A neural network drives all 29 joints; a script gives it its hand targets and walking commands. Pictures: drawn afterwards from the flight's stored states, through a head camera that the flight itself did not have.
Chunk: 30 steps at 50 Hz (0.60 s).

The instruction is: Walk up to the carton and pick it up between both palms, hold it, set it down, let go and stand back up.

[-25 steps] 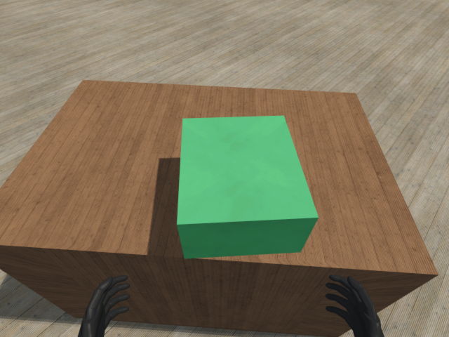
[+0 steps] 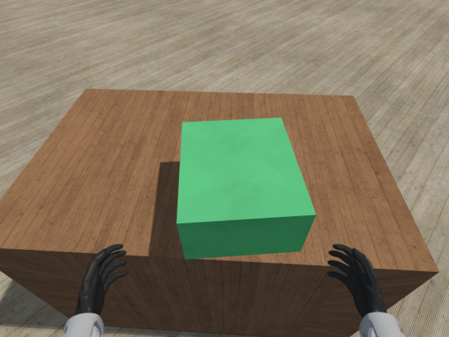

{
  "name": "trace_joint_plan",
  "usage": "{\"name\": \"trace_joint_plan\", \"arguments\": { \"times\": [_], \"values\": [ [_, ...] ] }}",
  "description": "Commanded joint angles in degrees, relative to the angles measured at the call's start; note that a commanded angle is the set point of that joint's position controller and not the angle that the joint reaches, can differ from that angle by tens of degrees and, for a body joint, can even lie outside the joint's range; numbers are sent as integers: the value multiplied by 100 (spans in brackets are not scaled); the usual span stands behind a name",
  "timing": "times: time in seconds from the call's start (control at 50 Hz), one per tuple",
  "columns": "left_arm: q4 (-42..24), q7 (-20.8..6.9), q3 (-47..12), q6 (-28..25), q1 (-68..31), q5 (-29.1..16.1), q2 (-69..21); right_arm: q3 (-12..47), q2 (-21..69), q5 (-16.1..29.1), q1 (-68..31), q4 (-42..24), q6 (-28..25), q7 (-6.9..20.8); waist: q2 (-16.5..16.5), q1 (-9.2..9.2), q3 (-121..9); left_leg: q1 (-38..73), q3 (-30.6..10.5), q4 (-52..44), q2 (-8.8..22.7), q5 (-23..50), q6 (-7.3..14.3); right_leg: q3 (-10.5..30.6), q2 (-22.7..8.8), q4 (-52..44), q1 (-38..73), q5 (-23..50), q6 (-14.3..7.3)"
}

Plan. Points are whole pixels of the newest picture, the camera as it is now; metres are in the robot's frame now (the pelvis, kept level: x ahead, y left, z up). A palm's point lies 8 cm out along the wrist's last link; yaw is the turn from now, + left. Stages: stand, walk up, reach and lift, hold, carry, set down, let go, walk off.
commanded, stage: reach and lift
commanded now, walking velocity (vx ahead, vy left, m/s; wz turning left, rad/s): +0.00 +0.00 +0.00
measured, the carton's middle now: (237, 182) +0.46 +0.01 -0.03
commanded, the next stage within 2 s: none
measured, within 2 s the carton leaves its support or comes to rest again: neither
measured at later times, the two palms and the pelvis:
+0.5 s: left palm (97, 239) +0.26 +0.26 +0.04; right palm (357, 236) +0.29 -0.20 +0.03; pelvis +0.00 +0.00 +0.00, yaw +0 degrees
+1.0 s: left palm (99, 188) +0.34 +0.27 +0.09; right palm (352, 185) +0.37 -0.20 +0.08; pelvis +0.01 +0.00 +0.00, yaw +1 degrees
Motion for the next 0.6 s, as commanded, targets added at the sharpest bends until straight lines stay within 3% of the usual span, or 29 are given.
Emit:
{"name": "trace_joint_plan", "arguments": {
  "times": [0.0, 0.08, 0.28, 0.58],
  "values": [
    [-754, 6, 239, 85, -1384, -161, 845, -252, -719, -1, -1223, -936, 110, -62, 219, -40, -194, -202, -229, -480, -127, 674, -101, 494, -46, -590, -272, -182, -189],
    [-919, 55, 274, 372, -1736, -239, 934, -274, -773, 88, -1605, -1152, 468, -112, 213, -17, -563, -148, -227, -479, -119, 937, -111, 482, -44, -544, -101, 124, -157],
    [-1107, -171, 658, 1279, -2407, -42, 941, -305, -899, 250, -2281, -1188, 1132, -298, 246, -13, -909, 245, -259, -424, -174, 1782, -130, 447, -1, -723, 1, 577, -117],
    [-1599, -218, 931, 2239, -3611, -11, 1117, -458, -1224, 393, -3593, -1391, 1754, -439, 279, -53, -1604, 481, -294, -288, -155, 2526, -141, 358, 112, -730, 118, 1102, -67]
  ]
}}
